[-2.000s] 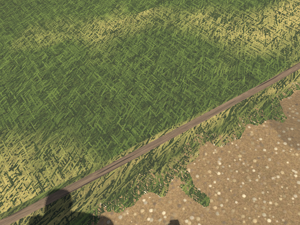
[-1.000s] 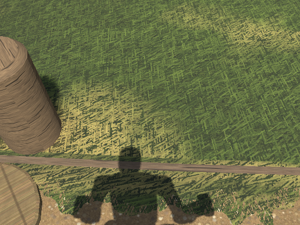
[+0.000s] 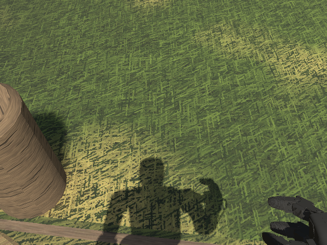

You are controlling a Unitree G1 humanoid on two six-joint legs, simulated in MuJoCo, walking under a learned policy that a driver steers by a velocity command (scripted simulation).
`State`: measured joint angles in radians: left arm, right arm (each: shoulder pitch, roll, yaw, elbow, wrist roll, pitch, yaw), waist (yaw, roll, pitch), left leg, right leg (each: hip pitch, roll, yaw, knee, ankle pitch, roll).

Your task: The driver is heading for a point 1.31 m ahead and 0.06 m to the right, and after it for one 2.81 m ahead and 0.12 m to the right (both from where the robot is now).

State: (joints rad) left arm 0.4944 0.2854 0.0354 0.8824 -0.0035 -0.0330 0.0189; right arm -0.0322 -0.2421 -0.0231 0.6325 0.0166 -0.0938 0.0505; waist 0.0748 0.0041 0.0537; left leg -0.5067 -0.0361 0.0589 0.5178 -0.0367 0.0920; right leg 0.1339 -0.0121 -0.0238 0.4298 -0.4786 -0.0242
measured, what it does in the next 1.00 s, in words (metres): walks ahead: right foot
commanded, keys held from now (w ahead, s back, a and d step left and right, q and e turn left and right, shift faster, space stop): w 1.00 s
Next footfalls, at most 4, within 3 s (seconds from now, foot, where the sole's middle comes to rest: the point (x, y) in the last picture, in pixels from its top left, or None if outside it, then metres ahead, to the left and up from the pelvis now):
0.50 right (224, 243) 0.46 -0.15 -0.75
1.06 left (170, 168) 0.76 0.08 -0.75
1.58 right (221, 120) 1.05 -0.16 -0.75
2.10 left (177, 77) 1.34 0.07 -0.75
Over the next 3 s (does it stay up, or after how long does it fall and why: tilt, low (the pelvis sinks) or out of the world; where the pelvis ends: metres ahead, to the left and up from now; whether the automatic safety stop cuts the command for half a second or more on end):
stays up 1.27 -0.05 0.03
